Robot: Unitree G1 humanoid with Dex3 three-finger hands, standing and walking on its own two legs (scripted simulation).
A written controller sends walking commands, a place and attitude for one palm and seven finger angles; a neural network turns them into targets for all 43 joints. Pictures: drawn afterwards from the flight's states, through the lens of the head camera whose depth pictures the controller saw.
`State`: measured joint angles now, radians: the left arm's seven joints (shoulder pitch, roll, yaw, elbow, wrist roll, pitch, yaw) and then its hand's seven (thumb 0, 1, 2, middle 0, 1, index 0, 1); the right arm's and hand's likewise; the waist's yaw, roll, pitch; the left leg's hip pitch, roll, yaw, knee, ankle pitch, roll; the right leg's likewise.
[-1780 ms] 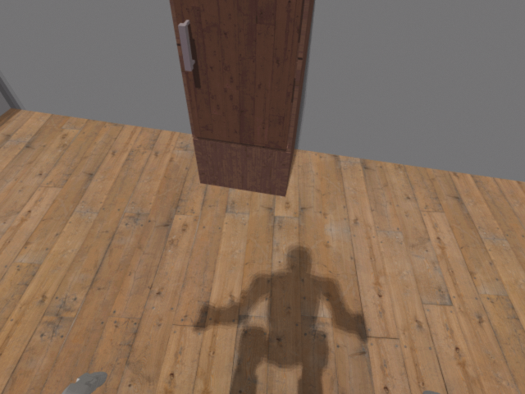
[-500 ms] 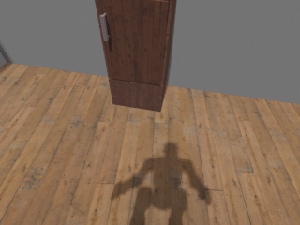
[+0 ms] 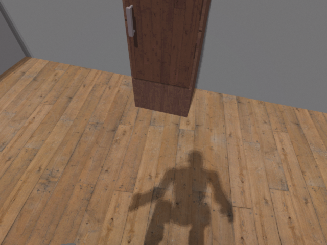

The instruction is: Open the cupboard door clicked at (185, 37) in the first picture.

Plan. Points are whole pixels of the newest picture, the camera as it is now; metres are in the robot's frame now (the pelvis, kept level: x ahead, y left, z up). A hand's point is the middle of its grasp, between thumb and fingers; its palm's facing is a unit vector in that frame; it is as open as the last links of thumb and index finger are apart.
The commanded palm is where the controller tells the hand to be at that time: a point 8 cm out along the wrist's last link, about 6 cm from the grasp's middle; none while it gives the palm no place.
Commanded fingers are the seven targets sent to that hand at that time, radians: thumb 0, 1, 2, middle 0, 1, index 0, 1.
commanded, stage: walk to a spot facing it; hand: left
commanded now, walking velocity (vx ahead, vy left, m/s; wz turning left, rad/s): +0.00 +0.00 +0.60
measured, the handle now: (131, 20) +1.23 +0.25 -0.01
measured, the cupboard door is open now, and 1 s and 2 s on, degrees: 0 0 0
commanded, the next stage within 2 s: turn to face it in 1.24 s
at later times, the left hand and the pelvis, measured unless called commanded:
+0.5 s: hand out of the picture +0.04 +0.27 -0.16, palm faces +0.26 -0.94 -0.21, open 7.4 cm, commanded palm none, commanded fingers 0.00 0.90 0.90 -0.20 -0.30 -0.20 -0.30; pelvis +0.03 +0.05 +0.01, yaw +16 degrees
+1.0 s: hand out of the picture +0.06 +0.18 -0.15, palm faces +0.60 -0.76 -0.23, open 7.4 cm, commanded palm none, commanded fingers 0.00 0.90 0.90 -0.20 -0.30 -0.20 -0.30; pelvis +0.20 +0.06 +0.01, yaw +35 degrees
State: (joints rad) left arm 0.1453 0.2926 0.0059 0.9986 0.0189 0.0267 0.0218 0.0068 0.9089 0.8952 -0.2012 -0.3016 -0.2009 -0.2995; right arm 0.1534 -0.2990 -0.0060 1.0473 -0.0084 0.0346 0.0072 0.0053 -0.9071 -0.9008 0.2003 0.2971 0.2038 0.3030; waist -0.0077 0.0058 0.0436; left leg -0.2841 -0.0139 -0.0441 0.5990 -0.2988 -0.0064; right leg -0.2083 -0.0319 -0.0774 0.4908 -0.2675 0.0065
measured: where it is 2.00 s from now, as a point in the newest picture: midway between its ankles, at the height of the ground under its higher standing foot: (109, 204)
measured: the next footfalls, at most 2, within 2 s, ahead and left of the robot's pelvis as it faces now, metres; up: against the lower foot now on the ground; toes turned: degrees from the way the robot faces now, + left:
right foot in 0.70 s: +0.20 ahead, -0.05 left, +0.00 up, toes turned +21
left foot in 1.20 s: +0.31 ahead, +0.27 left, +0.00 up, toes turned +49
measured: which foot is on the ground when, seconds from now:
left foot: down 0.00-0.68, up 0.70-1.00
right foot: down 0.00-0.16, up 0.18-0.68, down 0.70-1.00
